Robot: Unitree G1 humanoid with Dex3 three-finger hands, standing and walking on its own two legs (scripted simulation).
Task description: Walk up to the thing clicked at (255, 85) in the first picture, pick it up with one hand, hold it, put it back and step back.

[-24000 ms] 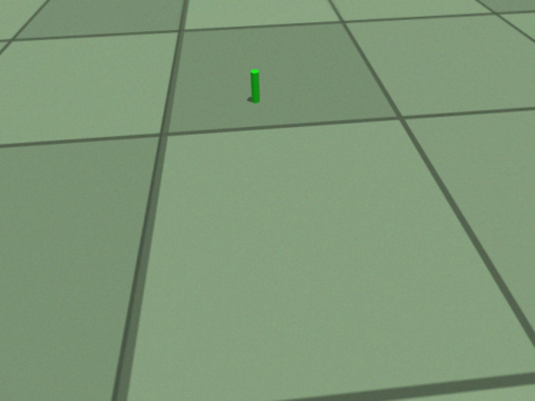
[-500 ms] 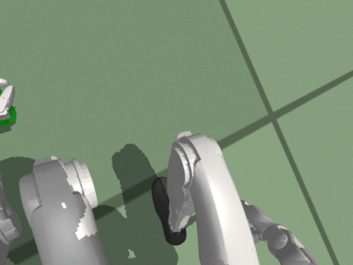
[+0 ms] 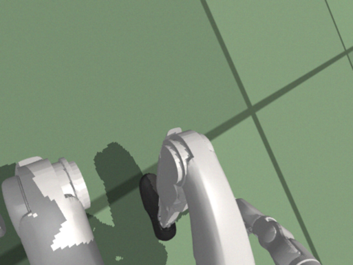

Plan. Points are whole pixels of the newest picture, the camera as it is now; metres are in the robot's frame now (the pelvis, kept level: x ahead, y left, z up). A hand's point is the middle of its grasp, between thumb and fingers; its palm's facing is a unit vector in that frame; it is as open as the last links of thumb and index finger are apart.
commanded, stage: lower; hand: left
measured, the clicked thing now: out of the picture +0.45 +0.29 -0.16
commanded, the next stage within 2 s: loosen in 0.28 s
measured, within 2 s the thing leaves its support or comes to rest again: rests again in 0.62 s
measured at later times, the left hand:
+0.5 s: hand out of the picture +0.45 +0.28 -0.16, palm faces +0.31 -0.95 +0.00, open 7.1 cm
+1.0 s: hand out of the picture +0.45 +0.28 -0.16, palm faces +0.32 -0.95 +0.03, open 14.1 cm
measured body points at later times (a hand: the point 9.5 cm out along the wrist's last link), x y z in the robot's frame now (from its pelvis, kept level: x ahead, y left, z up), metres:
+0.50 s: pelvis +0.00 +0.00 +0.00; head +0.24 +0.18 +0.33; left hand +0.43 +0.33 -0.16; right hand +0.16 -0.24 -0.04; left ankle +0.08 +0.13 -0.26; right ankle +0.13 -0.13 -0.26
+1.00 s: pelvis -0.01 +0.01 +0.00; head +0.23 +0.19 +0.33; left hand +0.43 +0.33 -0.16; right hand +0.15 -0.24 -0.03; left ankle +0.08 +0.13 -0.26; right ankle +0.13 -0.13 -0.26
